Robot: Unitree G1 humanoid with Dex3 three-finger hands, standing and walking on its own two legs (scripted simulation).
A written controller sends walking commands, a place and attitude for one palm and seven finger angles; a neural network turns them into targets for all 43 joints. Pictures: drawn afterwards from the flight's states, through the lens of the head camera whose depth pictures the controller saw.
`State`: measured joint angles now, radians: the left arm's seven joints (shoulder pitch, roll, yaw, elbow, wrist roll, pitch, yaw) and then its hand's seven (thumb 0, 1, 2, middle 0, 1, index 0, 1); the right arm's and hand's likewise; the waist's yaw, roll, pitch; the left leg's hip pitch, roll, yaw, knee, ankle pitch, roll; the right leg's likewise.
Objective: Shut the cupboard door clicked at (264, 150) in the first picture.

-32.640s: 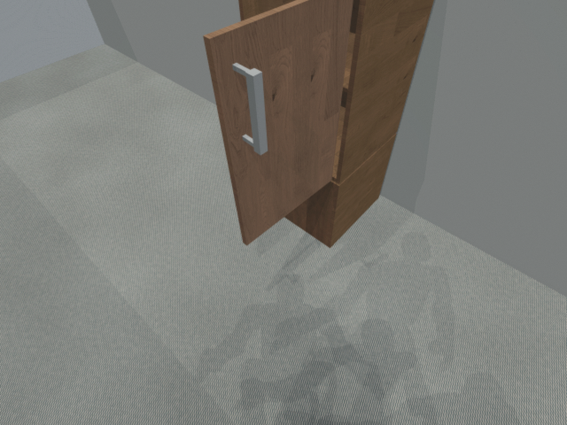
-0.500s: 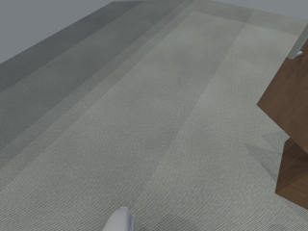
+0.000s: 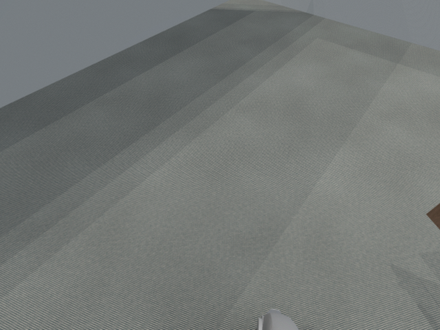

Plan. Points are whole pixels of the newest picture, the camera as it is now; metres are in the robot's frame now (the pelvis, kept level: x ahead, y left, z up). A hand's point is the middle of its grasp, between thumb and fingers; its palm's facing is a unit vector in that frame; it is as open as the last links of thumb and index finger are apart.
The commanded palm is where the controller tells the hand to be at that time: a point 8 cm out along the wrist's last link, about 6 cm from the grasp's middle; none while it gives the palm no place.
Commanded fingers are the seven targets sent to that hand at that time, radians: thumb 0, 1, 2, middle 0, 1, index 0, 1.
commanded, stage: turn to face it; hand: left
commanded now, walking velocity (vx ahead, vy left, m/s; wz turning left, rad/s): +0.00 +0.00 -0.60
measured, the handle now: out of the picture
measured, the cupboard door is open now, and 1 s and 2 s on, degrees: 55 55 55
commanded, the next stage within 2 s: none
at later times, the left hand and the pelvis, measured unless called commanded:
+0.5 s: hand (151, 289) +0.23 +0.17 -0.17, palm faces -0.16 -0.97 -0.20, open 7.3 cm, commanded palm none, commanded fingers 0.00 0.90 0.90 -0.20 -0.30 -0.20 -0.30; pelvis +0.13 +0.00 -0.01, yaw -13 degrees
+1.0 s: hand (184, 224) +0.38 +0.11 -0.16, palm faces -0.54 -0.80 -0.27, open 7.4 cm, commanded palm none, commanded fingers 0.00 0.90 0.90 -0.20 -0.30 -0.20 -0.30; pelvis +0.16 +0.01 -0.02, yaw -34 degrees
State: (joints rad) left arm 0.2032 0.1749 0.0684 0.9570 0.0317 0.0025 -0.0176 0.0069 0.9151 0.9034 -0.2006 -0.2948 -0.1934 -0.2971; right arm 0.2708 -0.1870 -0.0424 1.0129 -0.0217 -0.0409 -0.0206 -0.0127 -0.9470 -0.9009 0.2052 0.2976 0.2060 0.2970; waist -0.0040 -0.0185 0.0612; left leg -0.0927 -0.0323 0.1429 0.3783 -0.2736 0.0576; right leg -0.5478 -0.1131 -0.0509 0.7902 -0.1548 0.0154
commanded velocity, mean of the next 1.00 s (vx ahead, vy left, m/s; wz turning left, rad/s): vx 0.00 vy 0.00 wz -0.60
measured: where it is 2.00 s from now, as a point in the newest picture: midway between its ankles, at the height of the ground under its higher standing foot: outside the picture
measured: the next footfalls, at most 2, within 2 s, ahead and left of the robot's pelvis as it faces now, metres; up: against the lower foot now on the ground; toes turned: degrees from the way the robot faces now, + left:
right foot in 0.12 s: +0.19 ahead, -0.13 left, +0.00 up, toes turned -8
left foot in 0.54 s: +0.23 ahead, +0.11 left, +0.00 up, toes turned -14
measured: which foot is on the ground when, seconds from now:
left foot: down 0.00-0.12, up 0.14-0.52, down 0.54-0.98, up 1.00-1.00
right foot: up 0.00-0.10, down 0.12-0.54, up 0.56-0.96, down 0.98-1.00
